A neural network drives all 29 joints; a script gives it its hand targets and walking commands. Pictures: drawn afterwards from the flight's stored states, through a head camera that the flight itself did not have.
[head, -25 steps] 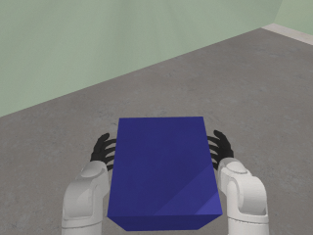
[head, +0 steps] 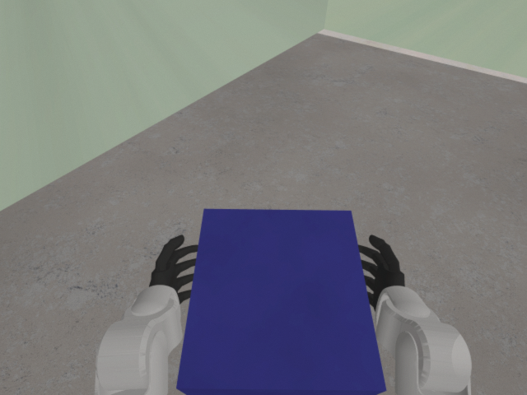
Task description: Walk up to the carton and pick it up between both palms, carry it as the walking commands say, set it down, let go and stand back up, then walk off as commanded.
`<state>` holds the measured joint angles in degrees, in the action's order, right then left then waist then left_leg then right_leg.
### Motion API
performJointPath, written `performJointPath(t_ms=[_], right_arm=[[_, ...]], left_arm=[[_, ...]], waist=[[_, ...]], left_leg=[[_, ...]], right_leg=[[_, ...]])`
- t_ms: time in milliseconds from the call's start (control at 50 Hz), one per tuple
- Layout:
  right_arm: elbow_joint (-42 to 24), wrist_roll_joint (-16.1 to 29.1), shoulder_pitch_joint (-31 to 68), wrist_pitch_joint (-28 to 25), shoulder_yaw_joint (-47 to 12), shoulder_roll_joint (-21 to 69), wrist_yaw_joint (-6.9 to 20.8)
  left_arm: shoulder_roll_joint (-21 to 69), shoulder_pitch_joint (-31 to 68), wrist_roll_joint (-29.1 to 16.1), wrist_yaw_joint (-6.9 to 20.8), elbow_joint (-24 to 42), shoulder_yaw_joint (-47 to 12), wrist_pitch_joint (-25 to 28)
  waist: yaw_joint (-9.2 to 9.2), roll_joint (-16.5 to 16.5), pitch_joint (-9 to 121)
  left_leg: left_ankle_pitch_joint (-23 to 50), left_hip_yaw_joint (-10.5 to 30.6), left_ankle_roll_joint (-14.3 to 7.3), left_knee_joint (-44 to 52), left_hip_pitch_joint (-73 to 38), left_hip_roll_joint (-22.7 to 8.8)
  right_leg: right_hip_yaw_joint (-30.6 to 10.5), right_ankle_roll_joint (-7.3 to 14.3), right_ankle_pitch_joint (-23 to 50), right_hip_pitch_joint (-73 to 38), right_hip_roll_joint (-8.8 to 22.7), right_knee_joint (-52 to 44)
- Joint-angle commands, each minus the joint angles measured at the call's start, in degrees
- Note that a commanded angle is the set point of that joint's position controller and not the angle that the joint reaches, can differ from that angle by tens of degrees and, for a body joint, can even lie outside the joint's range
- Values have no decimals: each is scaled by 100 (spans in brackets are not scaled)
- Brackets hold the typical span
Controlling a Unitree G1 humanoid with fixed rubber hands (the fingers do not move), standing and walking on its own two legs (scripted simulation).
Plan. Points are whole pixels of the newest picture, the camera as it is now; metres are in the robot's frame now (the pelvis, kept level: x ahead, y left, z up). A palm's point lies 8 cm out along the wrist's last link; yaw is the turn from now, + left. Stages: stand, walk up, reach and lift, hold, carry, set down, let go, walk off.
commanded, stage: carry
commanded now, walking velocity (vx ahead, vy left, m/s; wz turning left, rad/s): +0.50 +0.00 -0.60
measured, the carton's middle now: (275, 317) +0.23 -0.01 +0.02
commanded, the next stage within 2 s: none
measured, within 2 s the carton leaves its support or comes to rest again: neither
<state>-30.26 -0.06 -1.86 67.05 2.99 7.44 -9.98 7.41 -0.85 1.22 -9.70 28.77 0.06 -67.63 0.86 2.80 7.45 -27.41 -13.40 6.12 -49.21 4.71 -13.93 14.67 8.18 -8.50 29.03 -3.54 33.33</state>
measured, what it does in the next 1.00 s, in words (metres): walks ahead, turning right: left foot, then right foot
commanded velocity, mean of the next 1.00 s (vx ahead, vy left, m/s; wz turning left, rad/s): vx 0.50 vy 0.00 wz -0.60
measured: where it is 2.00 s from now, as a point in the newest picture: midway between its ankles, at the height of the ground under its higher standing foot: (367, 236)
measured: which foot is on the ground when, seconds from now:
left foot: up 0.00-0.40, down 0.42-0.98, up 1.00-1.00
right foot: down 0.00-0.42, up 0.44-0.94, down 0.96-1.00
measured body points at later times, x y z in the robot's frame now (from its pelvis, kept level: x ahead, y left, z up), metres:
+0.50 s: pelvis +0.32 +0.02 +0.02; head +0.32 +0.03 +0.47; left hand +0.60 +0.08 +0.09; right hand +0.51 -0.20 +0.10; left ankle +0.44 +0.09 -0.71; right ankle +0.13 -0.02 -0.65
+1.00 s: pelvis +0.59 -0.14 +0.00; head +0.58 -0.13 +0.45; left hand +0.88 -0.16 +0.08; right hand +0.71 -0.41 +0.08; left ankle +0.47 +0.10 -0.65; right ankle +0.63 -0.23 -0.71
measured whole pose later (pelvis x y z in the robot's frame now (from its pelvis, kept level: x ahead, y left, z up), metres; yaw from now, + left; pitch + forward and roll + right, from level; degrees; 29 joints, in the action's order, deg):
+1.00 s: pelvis +0.59 -0.14 +0.00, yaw -36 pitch +4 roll -3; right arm -29.6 -1.9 -1.1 67.1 2.6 7.4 -8.9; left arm 7.3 0.4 2.1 -9.2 28.2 0.3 -68.2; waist -1.9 2.5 5.9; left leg -26.1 -13.8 7.7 -52.0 4.4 -15.6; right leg 14.5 9.3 -10.8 28.7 -3.9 35.1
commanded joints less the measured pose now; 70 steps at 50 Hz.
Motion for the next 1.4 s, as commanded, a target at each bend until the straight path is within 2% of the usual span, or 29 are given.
performJointPath(t_ms=[0, 40, 60, 100, 140, 240, 340, 380, 400, 420, 440, 460, 500, 520, 560, 620, 800, 860, 900, 920, 940, 960, 980, 1020, 1040, 1060, 1100, 1260, 1380], right_arm=[[-278, 1251, 1886, 23, -3349, 3997, 625], [-239, 1347, 2161, -140, -3435, 4573, 711], [-206, 1339, 2092, -225, -3420, 4768, 747], [-254, 1235, 1851, -339, -3437, 4915, 742], [-193, 1102, 1656, -374, -3439, 4847, 686], [-452, 1098, 1577, -363, -3609, 4684, 634], [-479, 1185, 1723, -206, -3615, 4477, 642], [-420, 1231, 1766, -149, -3520, 4388, 647], [-322, 1243, 1623, -119, -3453, 4339, 645], [-241, 1183, 1552, -81, -3339, 4176, 630], [-113, 1094, 1441, -81, -3199, 4124, 623], [-251, 1154, 1540, -95, -3312, 4371, 643], [-312, 1198, 1901, -153, -3378, 4663, 714], [-345, 1248, 2006, -173, -3410, 4805, 763], [-379, 1314, 2022, -200, -3453, 4848, 816], [-424, 1402, 2033, -184, -3500, 4652, 872], [-509, 1257, 1887, -78, -3365, 4313, 836], [-543, 1208, 1913, -35, -3329, 4243, 802], [-539, 1201, 1951, -7, -3299, 4201, 785], [-507, 1187, 1933, 7, -3243, 4174, 775], [-508, 1171, 2046, 21, -3191, 4075, 757], [-447, 1056, 1925, 64, -3165, 4058, 743], [-325, 1061, 1814, 33, -3177, 4188, 756], [-252, 1243, 2073, -118, -3378, 4796, 845], [-243, 1284, 2111, -205, -3424, 5025, 901], [-342, 1331, 2148, -299, -3486, 5187, 932], [-307, 1247, 1969, -392, -3502, 5205, 904], [-492, 1203, 1928, -377, -3711, 4809, 773], [-484, 1189, 2020, -191, -3537, 4521, 719]], left_arm=[[4198, 1786, -1437, 460, 459, -3234, 39], [4812, 2234, -1542, 573, 572, -3431, 187], [5015, 2279, -1589, 639, 603, -3505, 268], [5088, 2141, -1626, 749, 732, -3550, 349], [4844, 1922, -1619, 815, 703, -3503, 371], [4455, 1616, -1602, 886, 819, -3373, 379], [4135, 1558, -1487, 833, 828, -3222, 218], [4043, 1585, -1451, 796, 828, -3234, 134], [3958, 1627, -1442, 779, 867, -3264, 84], [3824, 1720, -1459, 778, 923, -3326, 23], [3936, 1785, -1515, 776, 1016, -3486, -28], [4001, 1974, -1570, 777, 927, -3502, -12], [4309, 2239, -1591, 830, 768, -3518, 23], [4479, 2236, -1522, 833, 733, -3469, 59], [4628, 1984, -1360, 805, 549, -3351, 128], [4523, 1763, -1152, 700, 464, -3208, 186], [4304, 2024, -1282, 610, 739, -3306, 65], [4265, 2027, -1351, 630, 717, -3347, -18], [4230, 2010, -1401, 638, 669, -3335, -56], [4238, 2020, -1441, 643, 649, -3328, -65], [4216, 1856, -1447, 644, 597, -3290, -70], [4117, 1760, -1388, 660, 401, -3212, -67], [4297, 1882, -1532, 684, 431, -3338, -35], [4880, 2303, -1642, 749, 599, -3518, 119], [5108, 2361, -1638, 810, 611, -3596, 208], [5252, 2320, -1648, 857, 639, -3605, 292], [5182, 2036, -1589, 915, 633, -3518, 376], [4469, 1694, -1501, 946, 725, -3319, 412], [4197, 1874, -1440, 859, 679, -3292, 165]], waist=[[-204, -1045, 1535], [-118, -106, 1265], [-88, -22, 1182], [-84, -383, 1100], [-125, -680, 912], [-221, -867, 643], [-231, -1138, 215], [-174, -1035, 385], [26, -601, 789], [208, 230, 1374], [122, 1764, 1539], [49, 1362, 1735], [48, 245, 1133], [36, 148, 941], [10, 378, 763], [-31, 513, 559], [23, 716, -36], [8, 819, 95], [-54, 939, 404], [-168, 756, 787], [-376, 534, 1213], [-333, -1483, 1434], [-243, -1366, 1595], [-126, -268, 1502], [-98, -118, 1328], [-86, -186, 1260], [-112, -513, 1183], [-265, -871, 604], [-282, -1024, 224]], left_leg=[[-166, 1266, 8, -3184, 4123, 779], [488, 1647, -61, -2660, 3902, 466], [651, 1656, -57, -2052, 3580, 398], [802, 1328, -106, -1108, 3099, 577], [1015, 1143, -102, -385, 3253, 654], [2270, 857, -181, 869, 3216, 806], [2429, 659, -315, 1823, 2441, 1052], [2074, 449, -405, 2216, 1271, 1240], [1808, 526, -527, 2565, -63, 1212], [675, 1950, -773, 3000, -1240, 144], [223, 4481, -1405, 3757, -1728, -1506], [285, 4394, -1570, 3698, -1471, -1576], [1073, 3146, -1416, 3783, -567, -1236], [951, 2661, -1299, 3950, -349, -1103], [1203, 1827, -1097, 4078, -216, -897], [1478, 1117, -989, 4161, -273, -814], [3430, -410, -646, 3643, -945, -608], [5423, -797, -450, 2780, -1061, -575], [6219, -1009, -279, 1700, -1144, -437], [5865, -1095, -117, 623, -763, -253], [4800, -856, 27, -547, 391, -115], [1603, -382, 211, -2257, 2598, 700], [-169, 695, 272, -3043, 3501, 880], [180, 1518, 145, -2927, 3634, 459], [398, 1577, 123, -2291, 3440, 320], [528, 1496, 87, -1647, 3080, 335], [801, 1191, 40, -998, 2920, 560], [2240, 838, -49, 878, 3309, 777], [2505, 539, -235, 2149, 1948, 1128]], right_leg=[[-4662, 1265, 763, -4438, 2378, -1633], [-3880, 852, 1512, -3593, 2054, -1535], [-3395, 644, 1608, -3236, 1858, -1598], [-2792, 417, 1428, -2750, 1657, -1802], [-2697, 396, 1318, -2733, 1578, -2004], [-2295, 190, 1882, -2952, 1173, -1963], [-2220, 105, 2125, -2605, 1074, -1709], [-2080, 40, 2256, -2113, 1031, -1133], [-1762, -116, 2131, -1462, 753, 65], [-1439, -370, 983, -472, 413, 1726], [-1108, -516, -1707, 916, -204, 2950], [-1681, -421, -1745, 879, 301, 3512], [-1810, -435, -1258, 767, 857, 3425], [-1739, -470, -1147, 793, 1004, 3103], [-1411, -532, -812, 702, 986, 2611], [-1037, -551, -440, 838, 981, 2003], [-144, -350, 443, 993, 662, 514], [230, -203, 156, 338, 176, 180], [462, -137, 21, -392, -251, -214], [344, -48, 296, -1466, -393, -747], [-509, 156, 157, -2934, 27, -875], [-3471, 1122, 401, -4294, 1612, -1254], [-4456, 1465, 1442, -4588, 2151, -1510], [-3868, 1070, 2554, -4010, 2077, -1314], [-3402, 823, 2461, -3596, 1854, -1383], [-2895, 555, 2329, -3264, 1652, -1434], [-2584, 422, 2289, -3068, 1498, -1607], [-2369, 206, 2265, -3204, 1096, -1851], [-2347, 93, 2408, -2551, 971, -1580]])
